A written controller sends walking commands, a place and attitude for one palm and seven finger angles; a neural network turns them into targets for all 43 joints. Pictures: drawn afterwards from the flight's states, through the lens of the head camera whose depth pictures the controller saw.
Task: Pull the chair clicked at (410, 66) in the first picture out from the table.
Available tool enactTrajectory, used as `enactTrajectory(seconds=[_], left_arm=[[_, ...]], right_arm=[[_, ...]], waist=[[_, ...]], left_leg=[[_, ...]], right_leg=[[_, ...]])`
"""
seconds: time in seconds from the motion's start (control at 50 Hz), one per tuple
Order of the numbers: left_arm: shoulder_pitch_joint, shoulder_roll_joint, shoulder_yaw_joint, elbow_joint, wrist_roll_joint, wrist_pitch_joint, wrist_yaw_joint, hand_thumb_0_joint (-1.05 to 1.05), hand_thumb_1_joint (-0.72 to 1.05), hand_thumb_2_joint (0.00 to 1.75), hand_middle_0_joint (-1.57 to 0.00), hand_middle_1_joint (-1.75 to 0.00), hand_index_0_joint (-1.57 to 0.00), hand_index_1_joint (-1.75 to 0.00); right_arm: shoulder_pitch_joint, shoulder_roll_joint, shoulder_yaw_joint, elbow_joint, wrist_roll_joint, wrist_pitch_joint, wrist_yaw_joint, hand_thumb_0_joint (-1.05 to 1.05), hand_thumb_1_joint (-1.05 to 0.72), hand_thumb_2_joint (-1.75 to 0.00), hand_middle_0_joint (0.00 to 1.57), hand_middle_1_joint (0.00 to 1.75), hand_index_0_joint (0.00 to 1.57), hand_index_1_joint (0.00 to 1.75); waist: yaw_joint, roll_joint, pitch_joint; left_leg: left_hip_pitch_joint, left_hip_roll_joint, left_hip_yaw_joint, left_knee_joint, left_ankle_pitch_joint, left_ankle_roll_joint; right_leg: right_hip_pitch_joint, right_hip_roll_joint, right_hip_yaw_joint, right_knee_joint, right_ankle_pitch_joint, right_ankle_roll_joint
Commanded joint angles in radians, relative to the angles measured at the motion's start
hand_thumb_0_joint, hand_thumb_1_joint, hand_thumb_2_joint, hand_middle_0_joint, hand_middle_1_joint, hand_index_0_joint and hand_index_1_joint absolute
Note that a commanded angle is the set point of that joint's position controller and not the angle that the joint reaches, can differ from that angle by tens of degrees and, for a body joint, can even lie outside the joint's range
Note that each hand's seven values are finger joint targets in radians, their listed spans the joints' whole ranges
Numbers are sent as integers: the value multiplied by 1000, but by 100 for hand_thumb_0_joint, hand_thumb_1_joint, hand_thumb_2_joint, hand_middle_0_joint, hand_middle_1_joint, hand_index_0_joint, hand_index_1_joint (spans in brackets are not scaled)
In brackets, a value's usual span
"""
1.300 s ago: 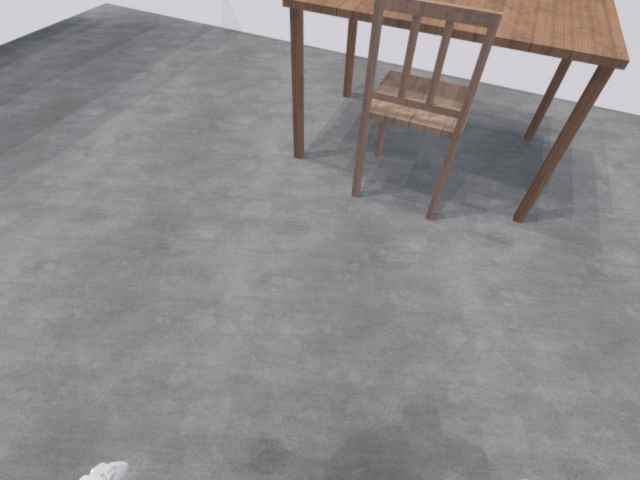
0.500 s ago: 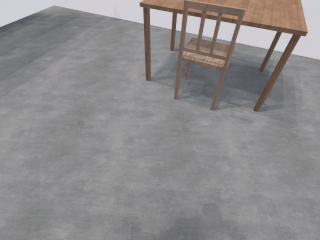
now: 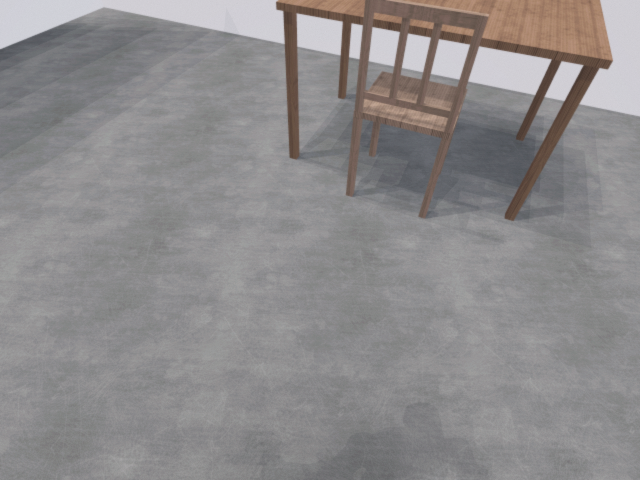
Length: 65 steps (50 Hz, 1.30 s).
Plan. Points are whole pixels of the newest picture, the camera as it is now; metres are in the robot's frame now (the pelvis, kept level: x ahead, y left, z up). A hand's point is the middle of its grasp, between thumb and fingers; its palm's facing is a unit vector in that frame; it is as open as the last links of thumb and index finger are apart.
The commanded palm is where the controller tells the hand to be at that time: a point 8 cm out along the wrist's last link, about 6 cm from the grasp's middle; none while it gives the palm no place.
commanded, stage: look at it before walking up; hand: left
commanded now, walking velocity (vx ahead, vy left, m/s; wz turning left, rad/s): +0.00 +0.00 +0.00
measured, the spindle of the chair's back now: (399, 59) +1.44 -0.19 -0.10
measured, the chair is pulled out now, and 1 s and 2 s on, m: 0.00 0.00 0.00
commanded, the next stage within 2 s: walk to a spot facing it in 0.14 s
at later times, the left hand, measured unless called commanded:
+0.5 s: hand out of the picture +0.05 +0.21 -0.18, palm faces -0.03 -0.97 -0.22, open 7.3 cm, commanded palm none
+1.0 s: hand (248, 452) +0.20 +0.12 -0.18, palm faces -0.07 -0.99 -0.15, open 7.3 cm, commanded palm none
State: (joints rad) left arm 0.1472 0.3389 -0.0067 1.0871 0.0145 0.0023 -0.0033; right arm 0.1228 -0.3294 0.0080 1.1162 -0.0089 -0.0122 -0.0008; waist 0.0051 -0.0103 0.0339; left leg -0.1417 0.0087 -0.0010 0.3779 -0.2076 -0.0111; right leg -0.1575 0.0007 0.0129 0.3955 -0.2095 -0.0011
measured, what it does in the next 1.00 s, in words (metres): walks ahead: right foot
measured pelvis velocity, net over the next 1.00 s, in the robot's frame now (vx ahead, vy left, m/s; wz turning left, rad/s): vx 0.23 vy -0.04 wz -0.13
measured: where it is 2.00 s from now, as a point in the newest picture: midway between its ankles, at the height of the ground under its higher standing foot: (352, 344)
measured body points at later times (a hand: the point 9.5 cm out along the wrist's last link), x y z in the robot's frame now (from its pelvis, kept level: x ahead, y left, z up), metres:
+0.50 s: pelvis +0.05 +0.00 -0.01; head +0.04 +0.01 +0.44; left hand +0.06 +0.26 -0.17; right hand +0.07 -0.26 -0.16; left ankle +0.00 +0.13 -0.75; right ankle +0.00 -0.12 -0.74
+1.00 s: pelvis +0.23 -0.04 -0.01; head +0.26 -0.04 +0.44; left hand +0.20 +0.17 -0.17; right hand +0.27 -0.28 -0.16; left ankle +0.35 +0.08 -0.69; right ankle +0.11 -0.11 -0.74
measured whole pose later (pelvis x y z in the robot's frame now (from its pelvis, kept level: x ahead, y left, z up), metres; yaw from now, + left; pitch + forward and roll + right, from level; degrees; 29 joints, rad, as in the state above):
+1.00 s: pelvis +0.23 -0.04 -0.01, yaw -7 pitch +0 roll -1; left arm 0.41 0.12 0.02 1.11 0.03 -0.07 0.01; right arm 0.17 -0.18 -0.05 1.04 -0.02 -0.03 0.02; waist 0.01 0.00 0.04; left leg -0.62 0.13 0.10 0.94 -0.19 -0.02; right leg 0.01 0.04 -0.06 0.34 -0.36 -0.05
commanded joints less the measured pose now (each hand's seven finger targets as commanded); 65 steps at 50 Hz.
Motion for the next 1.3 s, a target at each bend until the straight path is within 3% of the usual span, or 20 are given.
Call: enactTrajectory(seconds=[0.0,0.22,0.26,0.38,0.5,0.56,0.6,0.64,0.66,0.68,0.7,0.78,0.88,1.0,1.06,1.1,1.12,1.14,1.2,1.28], left_arm=[[-45,200,37,-61,-5,-28,15,0,90,90,-20,-30,-20,-30],[-44,203,37,-58,-5,-28,14,0,90,90,-20,-30,-20,-30],[31,81,11,-28,-4,-7,17,0,90,90,-20,-30,-20,-30],[103,87,37,-45,7,6,-7,0,90,90,-20,-30,-20,-30],[120,-4,43,-78,6,-24,-13,0,90,90,-20,-30,-20,-30],[-21,-33,44,-147,2,-47,-11,0,90,90,-20,-30,-20,-30],[-10,-55,51,-144,-1,-53,-19,0,90,90,-20,-30,-20,-30],[192,-79,61,-77,3,-52,-29,0,90,90,-20,-30,-20,-30],[382,-32,74,-12,9,-56,-23,0,90,90,-20,-30,-20,-30],[542,87,104,33,11,-68,-1,0,90,90,-20,-30,-20,-30],[567,90,96,45,-8,-68,9,0,90,90,-20,-30,-20,-30],[328,-30,69,-18,4,-73,21,0,90,90,-20,-30,-20,-30],[303,-59,55,-6,10,-90,25,0,90,90,-20,-30,-20,-30],[340,-56,56,19,8,-92,35,0,90,90,-20,-30,-20,-30],[328,-30,65,20,7,-92,35,0,90,90,-20,-30,-20,-30],[312,-46,69,6,0,-91,32,0,90,90,-20,-30,-20,-30],[395,-105,65,-10,-15,-83,19,0,90,90,-20,-30,-20,-30],[358,-108,61,-35,-12,-90,16,0,90,90,-20,-30,-20,-30],[226,-119,67,-43,9,-69,2,0,90,90,-20,-30,-20,-30],[295,-175,66,-27,20,-15,-6,0,90,90,-20,-30,-20,-30]], right_arm=[[-52,-207,-44,-63,2,-19,-11,0,-90,-90,20,30,20,30],[-55,-210,-43,-62,2,-20,-11,0,-90,-90,20,30,20,30],[10,-81,-13,-35,-7,-1,-6,0,-90,-90,20,30,20,30],[65,-89,-31,-53,-18,4,1,0,-90,-90,20,30,20,30],[228,-105,-58,-36,-10,-32,-12,0,-90,-90,20,30,20,30],[385,-76,-66,9,-14,-50,-25,0,-90,-90,20,30,20,30],[345,-59,-65,4,-20,-49,-27,0,-90,-90,20,30,20,30],[232,-50,-62,-22,-16,-48,-26,0,-90,-90,20,30,20,30],[202,-29,-59,-34,-4,-53,-20,0,-90,-90,20,30,20,30],[163,36,-42,-84,8,-63,-10,0,-90,-90,20,30,20,30],[108,23,-47,-112,1,-70,-7,0,-90,-90,20,30,20,30],[87,89,-59,-76,-11,-52,2,0,-90,-90,20,30,20,30],[105,131,-63,-87,-12,-24,21,0,-90,-90,20,30,20,30],[-52,130,-51,-165,-3,-44,36,0,-90,-90,20,30,20,30],[54,102,-62,-140,-6,-55,21,0,-90,-90,20,30,20,30],[348,5,-89,-59,-20,-59,2,0,-90,-90,20,30,20,30],[439,-106,-115,-43,-37,-61,-7,0,-90,-90,20,30,20,30],[448,-125,-116,-37,-17,-51,-11,0,-90,-90,20,30,20,30],[204,39,-77,-95,-11,-63,-14,0,-90,-90,20,30,20,30],[174,102,-61,-78,-9,-83,-17,0,-90,-90,20,30,20,30]], waist=[[-3,4,-55],[-3,11,-64],[-2,-3,-73],[5,-23,91],[-45,163,63],[-107,202,112],[-74,161,115],[48,116,33],[131,-36,-59],[177,-368,-101],[166,-295,-89],[54,-14,113],[-10,-77,97],[20,-112,105],[-40,-104,35],[-165,-8,-130],[-156,272,-273],[-136,297,-288],[-47,59,9],[34,103,44]], left_leg=[[12,110,-91,-56,121,34],[23,111,-91,-59,138,33],[21,99,-56,-34,-7,13],[-130,79,-51,10,-370,32],[80,246,-217,-50,-181,134],[301,378,-293,-69,321,239],[219,360,-198,-33,354,204],[9,248,-4,133,276,112],[-149,158,93,371,254,66],[-437,35,161,665,-155,16],[-513,27,71,806,-339,24],[-543,138,23,849,-151,12],[-514,129,86,681,-13,-18],[-425,86,142,354,78,13],[-211,10,181,269,52,53],[190,81,69,192,124,94],[431,372,-343,100,111,201],[393,478,-544,-68,66,256],[-16,391,-286,-159,-110,185],[-215,280,-22,-209,-71,117]], right_leg=[[0,-122,103,-75,117,-29],[11,-122,103,-77,134,-29],[-2,-111,108,-77,-52,-15],[-129,-83,178,-74,-412,-65],[-298,17,15,280,-146,-51],[-575,-38,-24,490,-346,-26],[-470,-71,-33,387,-351,-34],[-83,-27,-116,156,-145,-40],[186,-38,-56,87,-45,-60],[366,-311,366,-72,-16,-146],[360,-391,543,-137,107,-208],[84,-338,317,-154,135,-212],[39,-231,85,-188,308,-166],[121,-197,21,-169,521,-130],[141,-201,-3,-1,788,-118],[-36,-147,-44,383,575,-72],[-287,18,-109,745,-57,-33],[-379,49,-12,976,-350,-45],[-436,-100,28,1006,-135,-33],[-336,-120,5,876,-28,-9]])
